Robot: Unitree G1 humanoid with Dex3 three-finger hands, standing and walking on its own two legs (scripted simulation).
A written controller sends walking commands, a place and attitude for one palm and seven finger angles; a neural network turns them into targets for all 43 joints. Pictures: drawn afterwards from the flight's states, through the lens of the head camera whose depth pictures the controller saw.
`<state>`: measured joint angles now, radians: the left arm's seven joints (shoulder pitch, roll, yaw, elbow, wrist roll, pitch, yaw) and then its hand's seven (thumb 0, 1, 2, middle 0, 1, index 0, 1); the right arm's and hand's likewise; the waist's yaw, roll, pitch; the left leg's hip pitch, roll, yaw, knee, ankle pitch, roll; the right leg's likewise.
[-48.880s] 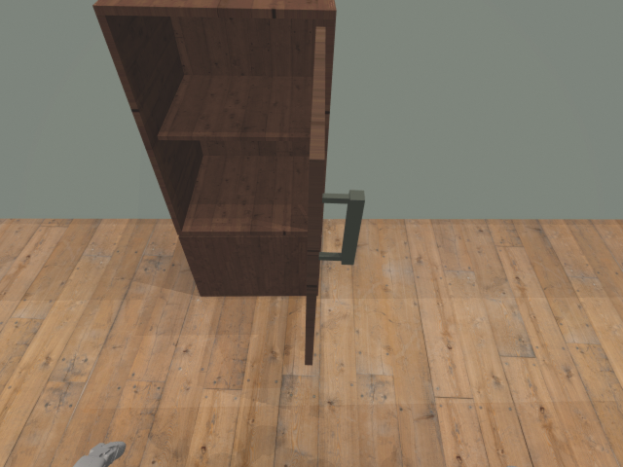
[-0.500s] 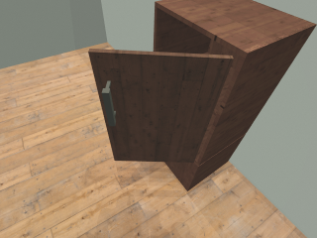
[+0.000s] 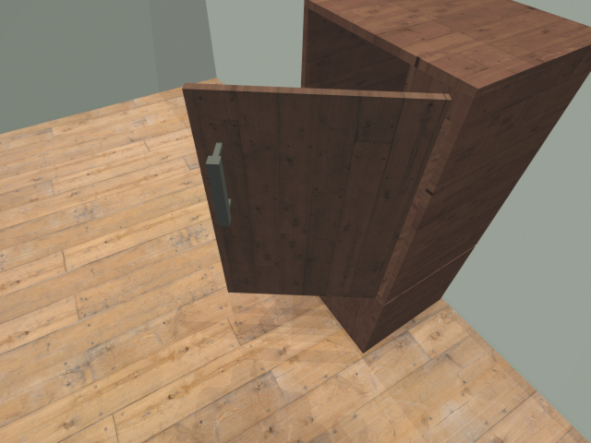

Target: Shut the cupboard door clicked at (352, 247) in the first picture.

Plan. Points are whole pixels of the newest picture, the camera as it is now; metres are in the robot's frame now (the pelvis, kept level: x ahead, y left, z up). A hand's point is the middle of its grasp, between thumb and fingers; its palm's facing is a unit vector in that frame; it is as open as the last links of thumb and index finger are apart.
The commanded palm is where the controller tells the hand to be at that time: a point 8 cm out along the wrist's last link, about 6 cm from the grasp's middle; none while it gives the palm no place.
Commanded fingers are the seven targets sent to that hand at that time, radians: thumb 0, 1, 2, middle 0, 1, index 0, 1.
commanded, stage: look again from close up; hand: left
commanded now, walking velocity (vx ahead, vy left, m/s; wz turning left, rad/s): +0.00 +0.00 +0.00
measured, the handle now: (221, 186) +0.52 +0.16 +0.04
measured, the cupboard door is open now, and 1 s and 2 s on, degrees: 55 55 55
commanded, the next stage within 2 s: raise the hand and make a fist in 0.36 s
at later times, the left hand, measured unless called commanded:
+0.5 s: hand out of the picture +0.06 +0.16 -0.17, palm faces +0.06 -0.98 -0.20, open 7.3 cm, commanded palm +0.11 +0.20 -0.07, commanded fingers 0.00 0.90 0.90 -0.24 -0.34 -0.24 -0.34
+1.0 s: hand (182, 442) +0.14 +0.15 -0.04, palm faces +0.17 -0.98 -0.06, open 5.6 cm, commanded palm +0.14 +0.19 -0.03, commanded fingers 0.00 0.90 0.90 -0.69 -0.84 -0.69 -0.84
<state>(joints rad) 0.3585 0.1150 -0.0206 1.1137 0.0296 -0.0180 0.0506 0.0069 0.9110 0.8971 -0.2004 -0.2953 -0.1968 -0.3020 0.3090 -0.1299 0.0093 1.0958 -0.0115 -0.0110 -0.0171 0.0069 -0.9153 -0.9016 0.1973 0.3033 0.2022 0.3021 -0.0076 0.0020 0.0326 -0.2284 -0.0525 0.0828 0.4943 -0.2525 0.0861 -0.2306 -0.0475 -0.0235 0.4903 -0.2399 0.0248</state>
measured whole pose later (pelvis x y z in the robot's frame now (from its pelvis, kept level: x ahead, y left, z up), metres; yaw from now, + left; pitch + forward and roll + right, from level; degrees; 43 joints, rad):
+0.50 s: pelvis +0.02 -0.02 +0.00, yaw -1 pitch -1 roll +0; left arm 0.33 0.16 0.04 0.91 0.00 0.04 0.04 0.01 0.92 0.90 -0.20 -0.30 -0.20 -0.30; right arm 0.27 -0.17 0.02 1.04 0.00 -0.04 -0.03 0.00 -0.92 -0.90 0.20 0.30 0.20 0.30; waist -0.01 -0.01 0.04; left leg -0.19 -0.03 0.08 0.47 -0.27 0.05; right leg -0.21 -0.02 -0.02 0.50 -0.27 0.01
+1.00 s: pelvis -0.01 -0.07 -0.10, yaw +4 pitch +13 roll -1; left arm 0.52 0.22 0.23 0.01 -0.34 -0.61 -0.35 0.03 0.90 0.90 -0.52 -0.65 -0.52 -0.65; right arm 0.13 -0.29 -0.05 0.54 0.02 -0.30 -0.05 0.01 -0.90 -0.90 0.20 0.30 0.20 0.30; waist 0.07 -0.02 -0.12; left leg -0.91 0.02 -0.05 1.22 -0.54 -0.03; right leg -0.87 0.00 -0.15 1.19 -0.56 -0.08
